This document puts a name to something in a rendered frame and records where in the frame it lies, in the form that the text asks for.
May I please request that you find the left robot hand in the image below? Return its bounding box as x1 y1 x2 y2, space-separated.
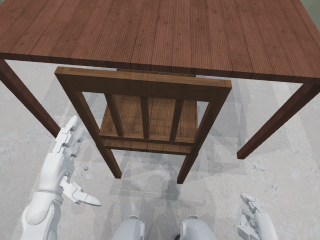
38 115 102 207

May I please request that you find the chair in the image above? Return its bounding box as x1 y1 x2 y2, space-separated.
54 66 232 184

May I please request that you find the robot right thigh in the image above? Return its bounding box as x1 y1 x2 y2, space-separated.
180 218 217 240

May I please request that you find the table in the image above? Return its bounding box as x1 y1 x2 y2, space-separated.
0 0 320 160

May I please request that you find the right robot hand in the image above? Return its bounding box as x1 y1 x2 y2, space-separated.
237 192 279 240

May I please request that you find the left robot forearm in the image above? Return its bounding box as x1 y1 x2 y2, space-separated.
20 190 64 240

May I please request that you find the robot left shin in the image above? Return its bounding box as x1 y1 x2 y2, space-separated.
128 215 138 219

